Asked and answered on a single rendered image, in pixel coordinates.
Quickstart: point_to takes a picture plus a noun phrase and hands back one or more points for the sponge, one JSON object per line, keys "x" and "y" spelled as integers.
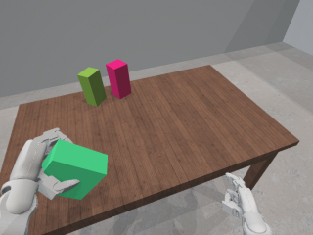
{"x": 67, "y": 161}

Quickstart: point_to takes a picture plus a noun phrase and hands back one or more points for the robot left hand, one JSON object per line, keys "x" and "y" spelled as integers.
{"x": 29, "y": 162}

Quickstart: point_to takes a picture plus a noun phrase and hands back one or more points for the robot right hand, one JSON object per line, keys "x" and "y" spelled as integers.
{"x": 240, "y": 202}

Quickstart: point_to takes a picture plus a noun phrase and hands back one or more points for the robot left forearm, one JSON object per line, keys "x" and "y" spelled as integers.
{"x": 18, "y": 203}

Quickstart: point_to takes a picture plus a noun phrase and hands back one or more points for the table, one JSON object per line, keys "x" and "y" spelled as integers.
{"x": 174, "y": 131}

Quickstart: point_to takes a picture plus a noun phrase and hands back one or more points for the robot right forearm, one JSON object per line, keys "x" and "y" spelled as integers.
{"x": 253, "y": 223}

